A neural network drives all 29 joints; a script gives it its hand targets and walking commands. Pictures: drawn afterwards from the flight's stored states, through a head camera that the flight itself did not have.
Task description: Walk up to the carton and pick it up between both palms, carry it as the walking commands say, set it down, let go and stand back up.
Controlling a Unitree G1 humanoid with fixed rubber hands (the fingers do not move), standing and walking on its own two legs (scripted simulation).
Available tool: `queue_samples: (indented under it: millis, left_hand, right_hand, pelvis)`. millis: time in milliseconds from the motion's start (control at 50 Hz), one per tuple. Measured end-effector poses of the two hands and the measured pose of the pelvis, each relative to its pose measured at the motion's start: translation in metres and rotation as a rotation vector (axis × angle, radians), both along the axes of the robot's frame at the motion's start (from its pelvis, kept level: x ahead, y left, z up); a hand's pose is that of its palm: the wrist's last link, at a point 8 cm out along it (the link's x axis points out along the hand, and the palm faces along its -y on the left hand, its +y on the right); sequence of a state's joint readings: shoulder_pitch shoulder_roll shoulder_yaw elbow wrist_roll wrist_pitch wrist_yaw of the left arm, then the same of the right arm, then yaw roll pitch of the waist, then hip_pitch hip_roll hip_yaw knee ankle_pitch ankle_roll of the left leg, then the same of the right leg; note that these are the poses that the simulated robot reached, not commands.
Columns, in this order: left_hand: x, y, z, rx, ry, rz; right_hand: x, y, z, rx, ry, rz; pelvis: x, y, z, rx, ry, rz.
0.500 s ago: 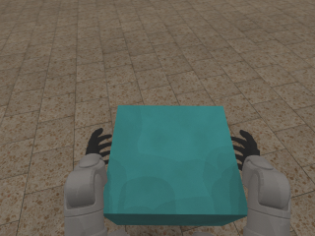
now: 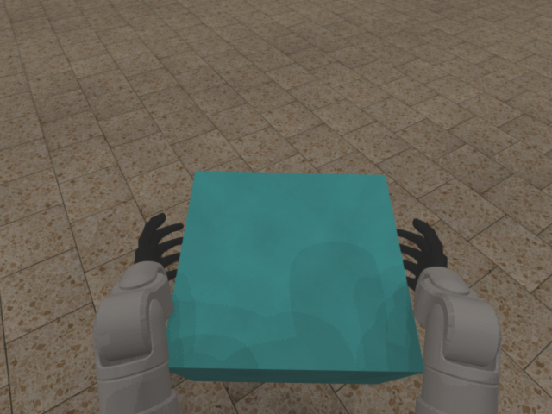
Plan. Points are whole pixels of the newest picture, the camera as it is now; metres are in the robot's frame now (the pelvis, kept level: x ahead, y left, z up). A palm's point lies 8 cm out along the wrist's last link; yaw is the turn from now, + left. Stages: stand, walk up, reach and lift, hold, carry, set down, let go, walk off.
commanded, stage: carry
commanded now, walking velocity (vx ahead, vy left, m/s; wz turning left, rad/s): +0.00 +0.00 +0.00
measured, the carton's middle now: (287, 279) +0.30 +0.01 +0.02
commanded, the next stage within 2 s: none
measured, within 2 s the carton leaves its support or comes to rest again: neither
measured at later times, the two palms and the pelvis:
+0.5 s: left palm (253, 310) +0.22 +0.06 +0.09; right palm out of the picture +0.21 -0.30 +0.10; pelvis -0.04 -0.11 +0.00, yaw -3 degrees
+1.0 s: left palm (247, 321) +0.20 +0.06 +0.09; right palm out of the picture +0.17 -0.29 +0.09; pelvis -0.07 -0.09 +0.00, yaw -4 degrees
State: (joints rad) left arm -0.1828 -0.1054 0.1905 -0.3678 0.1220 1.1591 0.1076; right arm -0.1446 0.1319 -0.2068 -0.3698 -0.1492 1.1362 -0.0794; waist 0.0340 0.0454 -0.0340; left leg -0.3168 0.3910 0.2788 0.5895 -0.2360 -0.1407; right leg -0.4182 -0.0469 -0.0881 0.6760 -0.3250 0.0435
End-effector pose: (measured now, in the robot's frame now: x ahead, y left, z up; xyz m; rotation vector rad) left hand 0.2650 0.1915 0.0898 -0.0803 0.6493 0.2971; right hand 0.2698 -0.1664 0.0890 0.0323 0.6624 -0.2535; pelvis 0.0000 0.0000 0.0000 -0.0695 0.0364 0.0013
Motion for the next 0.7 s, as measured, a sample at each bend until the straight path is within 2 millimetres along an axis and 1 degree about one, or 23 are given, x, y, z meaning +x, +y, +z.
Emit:
queue_samples:
  millis: [40, 60, 80, 120, 160, 220, 260, 320, 400, 460, 580, 700]
  left_hand:
    - [0.006, -0.034, -0.008, 0.006, -0.005, -0.021]
    - [0.007, -0.051, -0.013, 0.009, 0.004, -0.028]
    - [0.007, -0.066, -0.018, 0.032, 0.025, -0.051]
    - [0.003, -0.091, -0.026, 0.069, 0.08, -0.101]
    - [-0.002, -0.108, -0.031, 0.073, 0.113, -0.133]
    - [-0.007, -0.125, -0.028, 0.055, 0.099, -0.15]
    - [-0.011, -0.132, -0.022, 0.043, 0.069, -0.15]
    - [-0.018, -0.137, -0.014, 0.027, 0.031, -0.135]
    - [-0.032, -0.135, -0.008, -0.002, 0.012, -0.095]
    - [-0.044, -0.134, -0.002, -0.013, 0.014, -0.059]
    - [-0.055, -0.137, 0.01, 0.008, 0.008, -0.034]
    - [-0.058, -0.142, 0.011, 0.02, 0.031, -0.052]
  right_hand:
    - [-0.003, -0.034, -0.012, 0.007, -0.005, -0.022]
    - [-0.005, -0.05, -0.02, 0.018, 0.003, -0.035]
    - [-0.01, -0.066, -0.028, 0.03, 0.025, -0.051]
    - [-0.026, -0.09, -0.04, 0.046, 0.079, -0.085]
    - [-0.041, -0.107, -0.044, 0.054, 0.113, -0.12]
    - [-0.055, -0.122, -0.038, 0.058, 0.099, -0.154]
    - [-0.059, -0.129, -0.03, 0.055, 0.068, -0.16]
    - [-0.061, -0.135, -0.017, 0.04, 0.03, -0.145]
    - [-0.063, -0.134, -0.002, 0.018, 0.011, -0.11]
    - [-0.064, -0.133, 0.005, 0.017, 0.014, -0.083]
    - [-0.065, -0.137, 0.009, 0.009, 0.008, -0.036]
    - [-0.075, -0.142, 0.006, 0.008, 0.031, -0.045]
  pelvis:
    - [0.001, -0.024, -0.013, 0.023, 0.005, -0.009]
    - [0.0, -0.033, -0.017, 0.031, 0.012, -0.019]
    - [-0.003, -0.04, -0.017, 0.035, 0.014, -0.028]
    - [-0.009, -0.051, -0.014, 0.05, 0.015, -0.034]
    - [-0.014, -0.062, -0.01, 0.062, 0.014, -0.043]
    - [-0.021, -0.077, -0.008, 0.064, 0.016, -0.054]
    - [-0.025, -0.086, -0.007, 0.062, 0.018, -0.057]
    - [-0.03, -0.096, -0.006, 0.063, 0.018, -0.061]
    - [-0.036, -0.106, -0.002, 0.073, 0.002, -0.059]
    - [-0.04, -0.112, 0.003, 0.078, -0.012, -0.058]
    - [-0.05, -0.117, 0.004, 0.083, -0.021, -0.05]
    - [-0.061, -0.115, 0.006, 0.089, -0.021, -0.053]
